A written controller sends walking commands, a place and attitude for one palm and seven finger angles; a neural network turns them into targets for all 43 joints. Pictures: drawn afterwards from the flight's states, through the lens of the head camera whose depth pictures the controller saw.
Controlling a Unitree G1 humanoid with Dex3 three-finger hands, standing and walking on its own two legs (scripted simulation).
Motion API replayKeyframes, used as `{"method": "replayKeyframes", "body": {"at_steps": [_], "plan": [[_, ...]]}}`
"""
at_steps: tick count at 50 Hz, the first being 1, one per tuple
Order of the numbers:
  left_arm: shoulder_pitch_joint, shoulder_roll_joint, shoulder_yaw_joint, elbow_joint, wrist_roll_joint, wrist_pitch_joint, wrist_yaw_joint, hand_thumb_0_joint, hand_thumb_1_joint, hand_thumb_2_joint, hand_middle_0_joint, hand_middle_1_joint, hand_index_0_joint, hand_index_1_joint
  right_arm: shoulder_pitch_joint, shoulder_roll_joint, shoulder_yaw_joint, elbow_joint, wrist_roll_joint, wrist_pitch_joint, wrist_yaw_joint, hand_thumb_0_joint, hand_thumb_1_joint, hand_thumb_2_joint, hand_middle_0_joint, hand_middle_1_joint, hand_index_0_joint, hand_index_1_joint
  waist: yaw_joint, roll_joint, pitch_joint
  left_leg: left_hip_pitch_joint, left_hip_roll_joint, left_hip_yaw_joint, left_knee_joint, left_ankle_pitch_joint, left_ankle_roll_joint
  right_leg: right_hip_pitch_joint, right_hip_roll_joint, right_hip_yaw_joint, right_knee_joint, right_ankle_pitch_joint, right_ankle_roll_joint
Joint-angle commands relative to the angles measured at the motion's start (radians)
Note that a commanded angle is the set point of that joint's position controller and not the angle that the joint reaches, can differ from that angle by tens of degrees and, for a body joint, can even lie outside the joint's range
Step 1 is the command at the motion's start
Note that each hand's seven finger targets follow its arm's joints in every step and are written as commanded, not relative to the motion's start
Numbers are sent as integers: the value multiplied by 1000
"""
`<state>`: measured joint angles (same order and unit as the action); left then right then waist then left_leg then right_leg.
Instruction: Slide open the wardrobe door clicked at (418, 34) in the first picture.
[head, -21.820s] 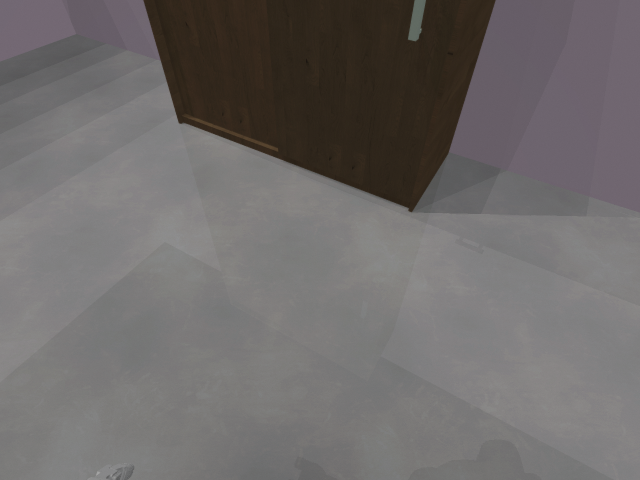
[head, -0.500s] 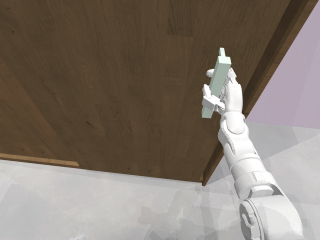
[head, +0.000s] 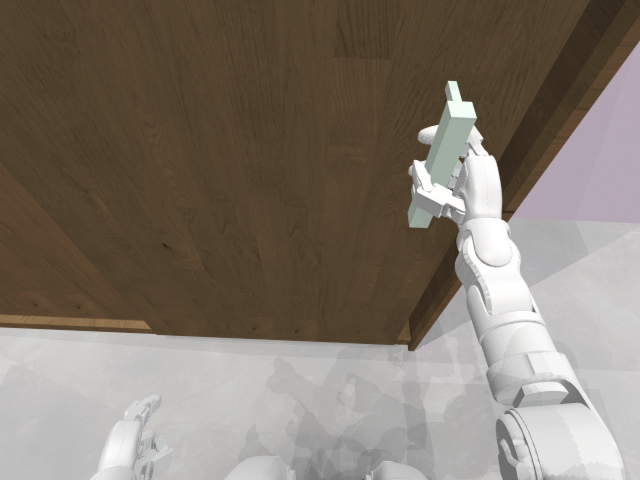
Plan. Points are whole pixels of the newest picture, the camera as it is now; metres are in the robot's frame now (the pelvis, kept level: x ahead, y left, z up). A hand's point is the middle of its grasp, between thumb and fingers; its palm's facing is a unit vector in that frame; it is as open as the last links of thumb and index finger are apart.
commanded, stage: step sideways, sliding the door along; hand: right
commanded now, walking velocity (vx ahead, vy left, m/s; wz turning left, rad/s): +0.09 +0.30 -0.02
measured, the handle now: (433, 160) +0.48 -0.14 +0.11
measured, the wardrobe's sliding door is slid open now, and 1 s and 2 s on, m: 0.05 0.25 0.63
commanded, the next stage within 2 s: none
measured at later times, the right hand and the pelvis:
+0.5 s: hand (382, 180) +0.44 -0.06 +0.11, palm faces +0.33 +0.94 -0.09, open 6.5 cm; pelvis +0.05 +0.16 +0.00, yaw -8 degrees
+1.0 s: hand (256, 173) +0.44 +0.09 +0.12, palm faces +0.34 +0.94 -0.03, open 6.3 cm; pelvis +0.10 +0.29 +0.01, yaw -9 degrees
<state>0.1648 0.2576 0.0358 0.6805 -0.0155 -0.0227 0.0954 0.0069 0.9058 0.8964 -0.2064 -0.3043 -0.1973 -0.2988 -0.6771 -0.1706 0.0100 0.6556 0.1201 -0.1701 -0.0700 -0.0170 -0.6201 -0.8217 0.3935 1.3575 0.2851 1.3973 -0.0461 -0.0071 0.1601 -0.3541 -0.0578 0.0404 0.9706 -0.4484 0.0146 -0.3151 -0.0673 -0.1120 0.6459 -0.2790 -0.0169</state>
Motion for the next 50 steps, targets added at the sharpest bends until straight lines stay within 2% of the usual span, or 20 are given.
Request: {"method": "replayKeyframes", "body": {"at_steps": [1, 6, 12, 14, 16, 18, 20, 21, 22, 23, 24, 32, 34, 36, 39, 41, 44, 46, 47, 50], "plan": [[-29, 111, 48, -95, 10, -18, -33, 0, 900, 900, -200, -300, -200, -300, -501, -21, 37, -399, -29, -79, 44, 0, -900, -900, 450, 1400, 450, 1400, 95, -29, -450, -429, 113, -200, 365, -98, -3, 612, -502, 534, -135, 790, -256], [-39, 101, 35, -120, -19, -44, -21, 0, 900, 900, -200, -300, -200, -300, -520, 105, 172, -435, -47, -34, 54, 0, -900, -900, 450, 1400, 450, 1400, 94, -216, -429, -97, 119, -13, -29, 92, -31, 312, -307, 178, -179, 497, -137], [-52, 86, 21, -143, -35, -98, -20, 0, 900, 900, -200, -300, -200, -300, -496, 126, 211, -467, -42, -40, 38, 0, -900, -900, 450, 1400, 450, 1400, 77, -277, -438, 168, 45, 105, -333, 188, -41, 204, -221, 99, -46, 391, -52], [-48, 63, 12, -127, -43, -113, -19, 0, 900, 900, -200, -300, -200, -300, -478, 65, 187, -507, -62, -41, 23, 0, -900, -900, 450, 1400, 450, 1400, 79, -97, -450, 232, 126, 27, -517, 499, -15, 169, -109, 43, 130, 287, 12], [-57, 33, 16, -115, -37, -101, -5, 0, 900, 900, -200, -300, -200, -300, -342, -15, 129, -447, -78, -21, 10, 0, -900, -900, 450, 1400, 450, 1400, 47, 372, -467, 379, 321, -210, -486, 953, 109, -115, 29, 62, 387, -250, 66], [-84, 21, 13, -105, -27, -109, 12, 0, 900, 900, -200, -300, -200, -300, -372, 33, 161, -562, -74, -29, 13, 0, -900, -900, 450, 1400, 450, 1400, 55, 321, -464, 410, 349, -185, -404, 1145, 152, -154, 12, 92, 443, -352, 48], [-51, 28, 4, -85, -31, -112, 11, 0, 900, 900, -200, -300, -200, -300, -370, 81, 188, -612, -59, -37, 2, 0, -900, -900, 450, 1400, 450, 1400, 113, 197, -462, 395, 283, -44, -226, 1144, 88, 6, -33, 70, -52, -77, 40], [-36, 64, 30, -98, -28, -106, 14, 0, 900, 900, -200, -300, -200, -300, -351, 76, 188, -659, -43, -46, 7, 0, -900, -900, 450, 1400, 450, 1400, 122, 107, -514, 162, 208, 18, -94, 898, 4, 319, -153, 145, -201, 496, -11], [-40, 118, 64, -133, -13, -100, -3, 0, 900, 900, -200, -300, -200, -300, -356, 108, 204, -725, -30, -54, 22, 0, -900, -900, 450, 1400, 450, 1400, 112, -125, -562, -181, 83, 15, 82, 182, -53, 612, -418, 437, -151, 1137, -147], [-41, 120, 64, -140, -12, -98, -55, 0, 900, 900, -200, -300, -200, -300, -350, 126, 189, -697, -44, -58, 37, 0, -900, -900, 450, 1400, 450, 1400, 88, -67, -598, -238, 86, -84, 179, -133, -13, 688, -471, 393, -122, 1194, -192], [-67, 103, 68, -156, -12, -101, -65, 0, 900, 900, -200, -300, -200, -300, -326, 162, 214, -677, -44, -62, 41, 0, -900, -900, 450, 1400, 450, 1400, 101, -220, -524, -310, 93, -105, 181, -180, -21, 643, -458, 397, -101, 1166, -209], [-70, 66, 35, -215, -28, -150, -71, 0, 900, 900, -200, -300, -200, -300, -207, 43, 142, -789, -57, -62, 21, 0, -900, -900, 450, 1400, 450, 1400, 74, -295, -454, 112, 49, 31, -377, 228, -30, 459, -297, 65, -36, 850, -26], [-85, 51, 20, -218, -48, -156, -66, 0, 900, 900, -200, -300, -200, -300, -151, -18, 113, -811, -72, -60, 15, 0, -900, -900, 450, 1400, 450, 1400, 60, -156, -451, 251, 78, 34, -528, 656, -32, 352, -186, -8, 98, 633, -40], [-101, 31, 32, -230, -35, -146, -50, 0, 900, 900, -200, -300, -200, -300, -7, -94, 48, -766, -79, -58, 12, 0, -900, -900, 450, 1400, 450, 1400, 22, 357, -487, 427, 312, -283, -455, 1452, 85, -18, 32, 17, 425, -318, 89], [-131, -12, -14, -169, -21, -170, -35, 0, 900, 900, -200, -300, -200, -300, -33, -32, 77, -925, -78, -86, -8, 0, -900, -900, 450, 1400, 450, 1400, 43, 137, -475, 541, 371, -311, -399, 1491, 164, -173, 3, 138, 338, -407, 66], [-111, -11, -17, -180, -25, -151, -34, 0, 900, 900, -200, -300, -200, -300, 11, -18, 83, -949, -83, -110, -28, 0, -900, -900, 450, 1400, 450, 1400, 46, 210, -517, 602, 329, -262, -354, 1535, 157, -107, 10, 95, 136, -293, 77], [-111, 17, 9, -201, -19, -111, -36, 0, 900, 900, -200, -300, -200, -300, -37, 6, 145, -1022, -79, -146, -24, 0, -900, -900, 450, 1400, 450, 1400, 72, 182, -566, 367, 256, -173, -314, 1208, 97, 239, -78, 77, -130, 142, 53], [-106, 81, 44, -229, -10, -111, -62, 0, 900, 900, -200, -300, -200, -300, -18, 91, 214, -1028, -63, -142, 11, 0, -900, -900, 450, 1400, 450, 1400, 65, -146, -589, -115, 92, -77, -47, 132, -33, 645, -477, 369, -198, 1200, -155], [-97, 93, 45, -232, -4, -118, -94, 0, 900, 900, -200, -300, -200, -300, -19, 118, 215, -984, -86, -125, 12, 0, -900, -900, 450, 1400, 450, 1400, 51, -169, -535, -228, 50, -125, 88, -157, -28, 703, -498, 279, -190, 1324, -192], [-99, 63, 22, -229, 9, -152, -104, 0, 900, 900, -200, -300, -200, -300, -53, 151, 251, -1007, -118, -128, 1, 0, -900, -900, 450, 1400, 450, 1400, 64, -297, -447, -274, 93, -103, 76, -93, -30, 674, -426, 164, -144, 1220, -151]]}}
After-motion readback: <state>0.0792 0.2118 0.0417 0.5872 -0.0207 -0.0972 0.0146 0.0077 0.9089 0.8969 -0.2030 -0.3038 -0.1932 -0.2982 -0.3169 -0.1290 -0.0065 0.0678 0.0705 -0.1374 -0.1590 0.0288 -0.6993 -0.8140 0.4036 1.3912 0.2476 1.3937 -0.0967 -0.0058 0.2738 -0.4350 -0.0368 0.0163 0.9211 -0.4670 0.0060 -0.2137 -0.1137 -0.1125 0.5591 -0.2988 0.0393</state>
